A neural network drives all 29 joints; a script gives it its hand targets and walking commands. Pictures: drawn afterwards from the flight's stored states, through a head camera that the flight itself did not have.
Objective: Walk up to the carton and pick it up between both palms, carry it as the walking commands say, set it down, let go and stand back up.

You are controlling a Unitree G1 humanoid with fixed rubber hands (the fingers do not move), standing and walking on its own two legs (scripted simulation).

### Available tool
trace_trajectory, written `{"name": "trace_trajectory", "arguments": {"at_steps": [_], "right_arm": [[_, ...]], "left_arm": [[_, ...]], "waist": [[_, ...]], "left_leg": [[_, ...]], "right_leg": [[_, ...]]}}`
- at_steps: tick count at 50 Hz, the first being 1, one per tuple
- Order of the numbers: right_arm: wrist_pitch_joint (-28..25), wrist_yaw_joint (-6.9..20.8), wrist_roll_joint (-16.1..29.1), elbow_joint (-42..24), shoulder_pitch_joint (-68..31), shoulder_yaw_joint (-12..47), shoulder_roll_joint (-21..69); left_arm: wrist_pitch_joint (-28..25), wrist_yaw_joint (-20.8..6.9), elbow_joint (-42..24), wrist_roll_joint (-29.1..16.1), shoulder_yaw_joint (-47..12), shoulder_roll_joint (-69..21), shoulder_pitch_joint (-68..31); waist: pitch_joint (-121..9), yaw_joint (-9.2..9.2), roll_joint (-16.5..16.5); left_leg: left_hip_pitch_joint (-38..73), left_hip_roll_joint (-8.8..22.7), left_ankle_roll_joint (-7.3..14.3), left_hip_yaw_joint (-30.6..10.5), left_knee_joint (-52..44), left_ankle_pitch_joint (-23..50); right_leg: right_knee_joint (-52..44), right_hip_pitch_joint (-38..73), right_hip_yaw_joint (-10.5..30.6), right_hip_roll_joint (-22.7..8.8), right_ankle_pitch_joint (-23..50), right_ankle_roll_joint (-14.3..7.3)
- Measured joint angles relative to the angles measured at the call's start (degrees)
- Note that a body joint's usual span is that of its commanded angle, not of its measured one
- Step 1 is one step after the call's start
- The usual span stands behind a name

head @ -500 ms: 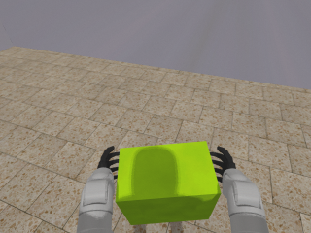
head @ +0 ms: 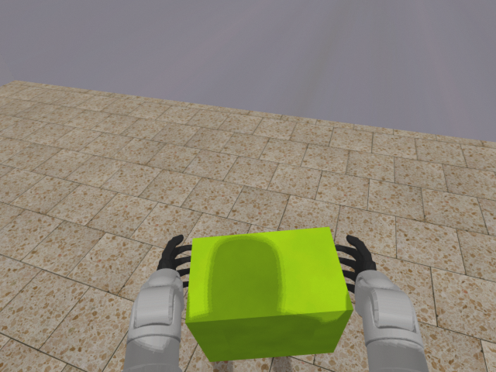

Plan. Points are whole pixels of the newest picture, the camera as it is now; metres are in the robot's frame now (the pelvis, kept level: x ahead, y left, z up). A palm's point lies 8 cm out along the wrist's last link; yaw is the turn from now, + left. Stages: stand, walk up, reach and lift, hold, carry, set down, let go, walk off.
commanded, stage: hold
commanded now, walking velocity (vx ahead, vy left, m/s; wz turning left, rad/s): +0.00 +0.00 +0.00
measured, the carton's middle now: (266, 298) +0.28 +0.00 -0.03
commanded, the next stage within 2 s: carry in 0.24 s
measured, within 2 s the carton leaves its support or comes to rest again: neither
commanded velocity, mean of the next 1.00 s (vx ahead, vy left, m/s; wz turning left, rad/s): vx -0.20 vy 0.00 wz -0.48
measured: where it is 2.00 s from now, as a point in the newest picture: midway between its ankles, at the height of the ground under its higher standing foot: outside the picture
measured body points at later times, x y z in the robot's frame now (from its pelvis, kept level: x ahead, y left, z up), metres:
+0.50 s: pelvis -0.02 -0.02 -0.03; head -0.04 -0.02 +0.42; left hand +0.29 +0.13 +0.04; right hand +0.27 -0.19 +0.04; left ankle +0.01 +0.13 -0.74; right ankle +0.02 -0.12 -0.74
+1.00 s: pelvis -0.16 +0.00 -0.02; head -0.14 +0.01 +0.43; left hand +0.15 +0.06 +0.03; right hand +0.04 -0.25 +0.04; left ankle -0.09 +0.09 -0.74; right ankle -0.07 -0.12 -0.70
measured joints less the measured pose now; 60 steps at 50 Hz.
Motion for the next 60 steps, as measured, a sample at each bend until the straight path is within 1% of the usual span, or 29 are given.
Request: {"name": "trace_trajectory", "arguments": {"at_steps": [14,18,19,22,23,25,27,28,30,32,33,34,35,36,40,43,44,45,46,47,48,49,51,53,55,56,58,59,60], "right_arm": [[1.01,-0.59,1.96,-5.48,5.57,3.16,-0.68],[2.44,-0.70,2.37,-7.76,3.13,2.67,-0.48],[2.96,-0.78,2.74,-8.94,2.41,2.52,-0.40],[4.91,-1.53,4.06,-12.69,1.06,3.00,-0.18],[5.92,-1.85,4.44,-13.91,0.79,3.45,-0.13],[8.66,-2.82,5.07,-16.56,0.79,4.65,-0.11],[12.09,-3.37,5.71,-19.86,1.69,5.24,-0.26],[13.83,-3.50,5.99,-21.67,2.43,5.25,-0.36],[16.84,-3.56,6.54,-24.97,4.09,4.62,-0.59],[19.20,-3.59,7.39,-27.40,5.14,3.28,-0.68],[20.30,-3.70,7.75,-28.38,5.06,2.74,-0.66],[21.33,-3.89,8.06,-29.29,4.65,2.40,-0.63],[22.10,-4.08,8.35,-30.11,4.07,2.17,-0.58],[22.58,-4.21,8.65,-30.78,3.46,1.96,-0.51],[23.05,-4.42,9.67,-33.13,2.29,1.66,-0.35],[22.78,-4.55,10.28,-33.48,2.79,2.24,-0.41],[22.62,-4.54,10.41,-33.11,3.06,2.57,-0.44],[22.26,-4.54,10.45,-32.23,3.39,3.17,-0.45],[22.30,-4.69,10.31,-31.37,3.63,3.85,-0.46],[22.76,-4.71,10.11,-30.85,3.86,4.26,-0.48],[23.25,-4.71,10.02,-30.69,4.26,4.60,-0.54],[23.51,-4.69,10.06,-30.67,4.78,4.83,-0.59],[23.45,-4.65,10.25,-31.00,5.72,5.13,-0.65],[23.28,-4.58,10.27,-31.80,5.86,5.31,-0.63],[23.37,-4.42,9.78,-32.59,5.38,5.40,-0.59],[23.54,-4.27,9.32,-32.83,5.02,5.40,-0.57],[24.05,-3.96,8.03,-32.72,4.19,5.52,-0.50],[24.33,-3.86,7.33,-32.31,3.75,5.60,-0.47],[24.50,-3.72,6.62,-31.37,3.26,5.31,-0.52]], "left_arm": [[0.98,0.56,-4.97,-1.56,-3.82,0.66,5.15],[1.76,1.16,-7.41,-3.59,-2.70,0.55,3.61],[2.27,1.32,-8.80,-4.27,-2.40,0.52,3.11],[5.14,1.70,-13.64,-5.98,-2.31,1.26,1.88],[6.43,1.71,-15.23,-6.39,-2.38,1.72,1.70],[9.19,1.94,-18.14,-7.45,-2.53,2.43,2.00],[12.26,2.44,-20.77,-9.05,-2.67,2.58,2.63],[13.95,2.92,-21.92,-9.78,-2.81,2.36,2.75],[17.22,3.40,-23.52,-10.30,-3.06,1.44,2.35],[19.74,3.62,-24.43,-9.69,-3.30,0.17,1.56],[20.63,3.51,-24.93,-9.22,-3.65,0.00,1.24],[21.33,3.33,-25.60,-8.82,-3.96,0.04,0.98],[21.85,3.14,-26.50,-8.47,-4.09,0.07,0.76],[22.20,2.99,-27.48,-8.19,-4.14,0.06,0.57],[23.04,2.71,-31.09,-7.50,-4.40,0.01,0.20],[23.38,2.79,-32.79,-7.01,-4.98,0.18,1.32],[23.56,2.80,-33.11,-6.87,-5.05,0.28,1.87],[23.89,2.82,-33.35,-6.79,-4.84,0.41,2.50],[24.10,2.86,-33.46,-6.76,-4.78,0.54,3.56],[24.07,2.96,-33.42,-6.92,-4.85,0.61,4.87],[24.15,3.28,-33.57,-7.35,-5.03,0.70,6.02],[24.41,3.61,-33.81,-7.82,-5.13,0.75,6.76],[25.20,4.19,-34.40,-8.65,-5.03,0.79,6.99],[25.52,4.29,-35.26,-9.05,-4.83,0.81,6.69],[25.25,4.28,-35.58,-9.23,-4.66,0.77,6.17],[25.06,4.15,-35.37,-9.29,-4.49,0.75,5.79],[24.80,3.71,-34.20,-9.23,-3.91,0.68,4.87],[24.73,3.43,-33.27,-9.08,-3.56,0.66,4.37],[24.22,3.58,-31.42,-8.90,-3.55,0.47,4.00]], "waist": [[-0.53,-0.16,0.27],[-2.60,1.10,0.51],[-2.82,1.22,0.59],[-3.25,1.51,-1.04],[-3.28,1.76,-1.92],[-3.26,2.29,-2.64],[-3.09,2.25,-1.41],[-2.96,2.16,-0.35],[-3.02,1.89,1.71],[-3.29,1.71,1.75],[-2.98,1.48,1.52],[-2.50,1.12,1.27],[-2.08,0.74,0.93],[-1.80,0.35,0.55],[-1.67,-0.74,-1.56],[-2.29,-0.74,-3.40],[-2.45,-0.67,-4.28],[-2.08,-0.44,-6.38],[-1.61,-0.18,-7.61],[-1.20,-0.27,-7.12],[-0.86,-0.38,-6.02],[-0.61,-0.34,-5.02],[-0.21,0.63,-4.08],[-0.43,1.87,-3.53],[-1.43,2.64,-2.68],[-2.08,2.86,-2.18],[-3.52,3.14,-1.16],[-4.29,3.35,-0.75],[-4.42,3.58,1.31]], "left_leg": [[1.36,0.64,-0.54,-0.56,-2.27,0.27],[-6.24,1.14,-0.90,1.33,6.12,-3.35],[-8.08,1.55,-0.80,2.12,8.19,-2.93],[-12.25,1.54,-1.00,4.45,12.77,-5.75],[-13.16,1.43,-1.07,5.48,13.82,-6.28],[-14.56,2.03,-1.24,7.51,16.20,-7.36],[-15.80,3.65,-1.69,8.42,18.94,-8.63],[-16.35,4.63,-2.09,8.46,20.23,-9.19],[-18.09,6.51,-2.53,8.32,22.83,-10.68],[-21.22,5.49,-1.96,7.81,28.33,-17.35],[-22.54,4.66,-1.84,7.57,31.26,-19.06],[-23.54,3.99,-1.76,7.62,33.31,-19.72],[-24.35,3.46,-1.74,7.92,34.44,-19.87],[-25.01,3.07,-1.78,8.35,34.80,-19.63],[-24.99,1.70,-1.50,9.86,30.25,-17.47],[-20.87,0.50,-0.58,10.45,20.72,-16.91],[-19.04,0.03,0.50,10.89,16.39,-14.57],[-17.95,-0.74,1.66,12.10,13.13,-8.69],[-17.00,-0.65,2.18,13.45,11.04,-3.83],[-16.83,0.30,2.34,13.79,11.14,-2.60],[-16.97,1.50,2.34,13.82,11.99,-2.86],[-17.08,2.53,2.26,13.90,12.76,-3.34],[-17.00,4.08,1.98,14.87,13.74,-3.66],[-17.55,5.61,1.65,16.37,15.11,-3.72],[-19.11,7.29,1.24,17.52,17.19,-3.95],[-20.12,8.12,0.97,17.93,18.36,-4.08],[-22.49,9.80,0.34,18.69,21.06,-4.43],[-23.85,10.72,-0.02,19.15,22.72,-4.74],[-25.01,12.75,-0.50,18.84,24.29,-4.81]], "right_leg": [[-1.64,1.16,-0.64,0.35,-0.02,-0.79],[6.55,-6.95,0.49,1.76,-2.75,-0.91],[8.60,-8.91,0.66,2.20,-3.31,-1.07],[15.06,-14.63,0.93,2.18,-5.30,-0.84],[17.33,-16.55,0.29,1.67,-4.07,-1.03],[20.64,-19.30,-2.24,0.56,-7.77,-1.16],[22.33,-20.78,-4.50,0.16,-8.26,-2.18],[21.89,-20.90,-5.81,0.07,-6.07,-2.62],[21.30,-21.43,-7.06,1.31,-4.80,-3.50],[20.76,-23.14,-6.56,1.75,-4.02,-3.85],[19.81,-23.69,-6.04,1.88,-2.79,-3.71],[18.48,-24.08,-5.45,2.12,-1.34,-3.75],[16.87,-24.49,-4.82,2.39,0.37,-4.59],[15.24,-25.02,-4.13,2.65,2.03,-4.35],[8.98,-27.13,-1.82,3.49,8.58,-3.39],[5.09,-28.35,-0.09,4.36,12.99,-3.02],[3.93,-28.63,0.56,4.55,14.42,-2.84],[2.85,-28.36,1.48,3.85,14.66,-2.45],[3.55,-28.65,1.79,3.64,12.81,-1.83],[7.84,-29.96,-0.02,3.84,5.20,-0.76],[15.10,-31.80,-3.00,3.66,-2.41,0.12],[23.21,-33.53,-5.50,2.95,-6.93,0.50],[36.70,-35.08,-7.92,0.90,-8.73,0.50],[43.12,-33.90,-8.64,-1.36,-7.76,0.49],[42.38,-30.32,-9.39,-3.61,-8.44,0.56],[39.76,-27.74,-9.86,-4.58,-9.49,0.57],[31.42,-21.70,-10.58,-5.92,-12.06,0.49],[25.93,-18.52,-10.67,-6.09,-14.29,0.45],[24.33,-18.35,-10.98,-4.38,-15.73,-0.18]]}}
